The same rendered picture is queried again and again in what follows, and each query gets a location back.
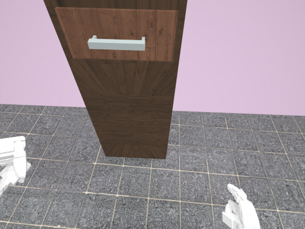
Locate handle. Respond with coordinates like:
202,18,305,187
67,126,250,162
87,35,145,51

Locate robot left hand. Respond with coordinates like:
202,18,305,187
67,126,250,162
0,136,31,197

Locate cabinet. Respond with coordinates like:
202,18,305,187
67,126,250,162
43,0,187,159

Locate robot right hand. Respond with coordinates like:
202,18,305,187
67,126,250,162
222,184,260,229

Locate drawer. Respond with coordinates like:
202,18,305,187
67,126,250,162
54,7,178,61

